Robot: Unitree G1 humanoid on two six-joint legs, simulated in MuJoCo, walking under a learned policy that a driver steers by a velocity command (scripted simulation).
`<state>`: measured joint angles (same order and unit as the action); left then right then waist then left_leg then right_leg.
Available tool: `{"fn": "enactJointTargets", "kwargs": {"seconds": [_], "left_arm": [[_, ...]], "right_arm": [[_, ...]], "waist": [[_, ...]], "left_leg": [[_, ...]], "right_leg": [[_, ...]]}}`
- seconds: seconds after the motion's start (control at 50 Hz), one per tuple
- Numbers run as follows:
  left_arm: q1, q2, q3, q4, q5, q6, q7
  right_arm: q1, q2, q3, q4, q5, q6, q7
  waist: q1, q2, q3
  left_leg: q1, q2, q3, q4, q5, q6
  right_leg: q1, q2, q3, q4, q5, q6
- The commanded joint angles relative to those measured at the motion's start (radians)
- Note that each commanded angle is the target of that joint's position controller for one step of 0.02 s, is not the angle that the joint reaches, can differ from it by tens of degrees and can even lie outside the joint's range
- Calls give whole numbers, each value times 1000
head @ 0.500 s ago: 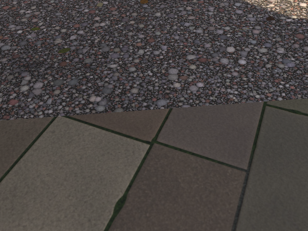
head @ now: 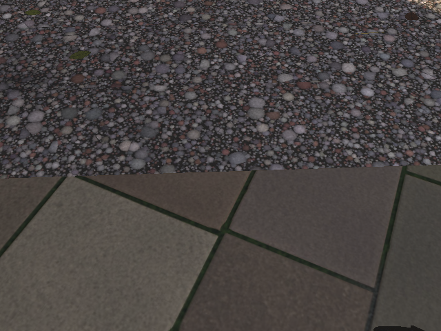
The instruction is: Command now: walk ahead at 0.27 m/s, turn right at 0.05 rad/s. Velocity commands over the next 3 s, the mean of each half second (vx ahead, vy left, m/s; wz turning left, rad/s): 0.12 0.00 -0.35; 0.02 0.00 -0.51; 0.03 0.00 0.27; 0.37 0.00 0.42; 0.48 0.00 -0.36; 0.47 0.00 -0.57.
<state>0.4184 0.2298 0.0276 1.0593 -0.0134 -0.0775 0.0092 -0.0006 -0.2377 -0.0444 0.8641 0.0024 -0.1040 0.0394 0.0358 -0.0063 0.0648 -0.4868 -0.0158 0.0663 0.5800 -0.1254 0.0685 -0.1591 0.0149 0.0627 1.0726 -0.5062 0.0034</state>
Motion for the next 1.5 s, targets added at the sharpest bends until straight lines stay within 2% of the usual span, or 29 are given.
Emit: {"fn": "enactJointTargets", "kwargs": {"seconds": [0.02, 0.06, 0.12, 0.24, 0.42, 0.46, 0.48, 0.5, 0.52, 0.54, 0.56, 0.72, 0.84, 0.9, 0.92, 0.94, 0.96, 0.98, 1.0, 1.04, 1.08, 1.14, 1.24, 1.28, 1.3, 1.32, 1.34, 1.38, 1.5], "left_arm": [[0, 101, 23, -69, -20, -30, 10], [23, 77, 36, -62, -13, 7, 24], [27, 49, 42, -81, -7, 50, 36], [-168, 82, 56, -197, 2, 75, 22], [-270, 92, 73, -311, -8, 85, -26], [-184, 175, 106, -303, 0, 79, -19], [-125, 314, 141, -312, 16, 82, 2], [-89, 293, 127, -318, 35, 73, -1], [-104, 250, 114, -329, 32, 58, -9], [-171, 237, 112, -344, 20, 48, -4], [-224, 220, 108, -357, 2, 48, 0], [-239, 239, 109, -388, 1, 75, 31], [-275, 238, 104, -413, 5, 93, 31], [-311, 221, 92, -431, -4, 105, 37], [-288, 198, 83, -429, -3, 109, 41], [-240, 144, 67, -430, 12, 110, 42], [-223, 140, 69, -461, 10, 98, 41], [-214, 211, 84, -444, 21, 86, 40], [-207, 246, 98, -416, 12, 87, 39], [-185, 177, 82, -377, 33, 102, 43], [-230, 120, 60, -383, 32, 98, 35], [-310, 132, 61, -402, 2, 83, 43], [-214, 147, 73, -355, -7, 74, 43], [-150, 208, 91, -347, 14, 73, 44], [-169, 283, 110, -340, 29, 82, 39], [-211, 236, 99, -370, 50, 78, 35], [-242, 189, 82, -386, 54, 70, 36], [-319, 174, 75, -397, 24, 57, 39], [-195, 222, 89, -350, 9, 45, 41]], "right_arm": [[153, -105, -19, 20, -2, -3, -2], [110, -70, -10, 35, -19, -16, 2], [94, -99, -12, 56, -42, -25, -10], [104, -171, -32, 51, -19, 26, -75], [136, -217, -60, 24, 18, 106, -99], [192, -188, -57, 30, 13, 109, -96], [161, -131, -39, -23, -27, 97, -84], [82, -112, -30, -60, -33, 84, -74], [57, -151, -42, -59, -11, 79, -62], [59, -150, -45, -54, 12, 80, -62], [70, -154, -48, -39, 8, 85, -71], [51, -129, -45, -51, 4, 95, -85], [59, -147, -50, -60, 11, 80, -67], [152, -154, -56, -39, 11, 62, -50], [176, -175, -62, -31, 3, 61, -46], [182, -240, -74, -42, -18, 64, -50], [163, -282, -75, -44, -50, 70, -50], [131, -228, -59, -68, -55, 61, -49], [82, -184, -48, -81, -40, 57, -49], [20, -112, -18, -79, -8, 54, -42], [47, -142, -21, -59, 2, 68, -43], [157, -248, -56, -42, 6, 89, -52], [122, -238, -60, -67, 36, 106, -60], [116, -182, -46, -91, 30, 106, -69], [119, -139, -39, -117, 31, 100, -65], [133, -183, -50, -109, 23, 95, -63], [143, -233, -74, -98, 28, 98, -58], [186, -208, -79, -77, 27, 126, -61], [24, -139, -40, -187, 28, 120, -13]], "waist": [[-64, 25, -193], [-9, 46, -145], [31, 83, -116], [-13, 83, -107], [-32, 95, -106], [-3, -6, -168], [-16, -264, -213], [20, -273, -286], [26, -133, -292], [-7, -94, -246], [-28, -47, -211], [-36, -119, -198], [-27, -167, -174], [-74, -170, -192], [-74, -136, -191], [-40, 58, -204], [-4, 279, -153], [-16, 232, -154], [-6, 158, -132], [20, 135, -111], [-6, 161, -87], [-76, 190, -99], [-22, 197, -123], [-12, 64, -186], [-45, -197, -137], [-25, -245, -137], [-34, -178, -119], [-74, -113, -76], [36, -150, -47]], "left_leg": [[465, 332, -328, -234, 603, 211], [274, 274, -193, -301, 573, 168], [161, 262, -92, -356, 601, 194], [247, 278, -15, -394, 320, 181], [458, 343, 1, -190, 345, 111], [360, 239, 88, 51, 269, -5], [50, 103, 151, 360, -129, -95], [-155, -21, 0, 573, -581, -120], [-187, 12, -107, 668, -552, -108], [-213, 32, -125, 661, -460, -98], [-217, 49, -128, 612, -389, -102], [-62, 9, -138, 301, -224, -150], [64, -20, -148, 113, -224, -138], [208, -15, -119, -133, -86, -107], [299, 34, -140, -220, 22, -83], [407, 233, -334, -260, 139, -14], [391, 394, -574, -282, 340, 175], [322, 439, -627, -302, 293, 262], [296, 366, -518, -286, 231, 223], [272, 243, -381, -275, 139, 128], [262, 172, -314, -264, 209, 108], [355, 180, -377, -221, 263, 131], [356, 170, -471, -189, 287, 108], [155, 100, -394, -55, 101, 23], [-15, -41, -208, 65, -198, -38], [-66, -38, -155, 280, -487, -77], [-89, -12, -172, 461, -508, -92], [-124, 10, -175, 544, -402, -123], [-131, 73, -72, 287, -237, -132]], "right_leg": [[-410, -70, 28, 278, 27, -4], [-277, -113, 25, 171, 86, -10], [-237, -101, 16, 78, 156, 1], [-322, -126, -27, -194, 340, 24], [-296, -58, -136, -493, 237, -27], [-53, -62, -55, -681, 591, -97], [179, -289, 265, -635, 1077, -228], [260, -420, 473, -666, 1164, -399], [251, -381, 393, -675, 1119, -380], [212, -318, 300, -672, 1032, -319], [164, -275, 249, -682, 945, -270], [40, -207, 252, -710, 738, -243], [-28, -185, 358, -701, 594, -222], [-30, -150, 369, -630, 609, -172], [-78, -109, 342, -588, 507, -128], [-201, -2, 231, -398, 245, -72], [-381, 147, 123, -241, -150, -22], [-370, 86, 164, -45, -162, 9], [-353, 72, 170, 23, -88, 19], [-298, 15, 129, -44, 30, 62], [-225, -5, 28, -215, 72, 93], [-199, 32, -18, -397, 57, 94], [-33, 45, -17, -728, 283, 29], [197, -125, 80, -723, 496, -40], [182, -267, 227, -732, 655, -154], [159, -397, 323, -763, 771, -260], [130, -406, 293, -765, 826, -281], [111, -319, 151, -739, 812, -217], [151, -292, 79, -878, 207, -200]]}}
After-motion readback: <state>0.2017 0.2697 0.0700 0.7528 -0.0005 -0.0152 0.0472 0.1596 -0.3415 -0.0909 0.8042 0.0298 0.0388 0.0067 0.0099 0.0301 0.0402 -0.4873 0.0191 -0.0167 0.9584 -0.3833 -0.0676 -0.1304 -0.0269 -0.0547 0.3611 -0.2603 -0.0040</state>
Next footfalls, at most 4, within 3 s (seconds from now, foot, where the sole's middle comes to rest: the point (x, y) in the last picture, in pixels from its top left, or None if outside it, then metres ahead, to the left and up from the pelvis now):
0.46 right None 0.18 -0.14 -0.76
0.94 left None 0.27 0.07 -0.76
1.28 right None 0.12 -0.12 -0.76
1.66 left None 0.27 0.12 -0.76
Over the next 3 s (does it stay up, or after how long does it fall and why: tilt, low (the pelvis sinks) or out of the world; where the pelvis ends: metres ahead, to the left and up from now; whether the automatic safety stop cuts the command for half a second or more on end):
stays up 0.89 -0.04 0.02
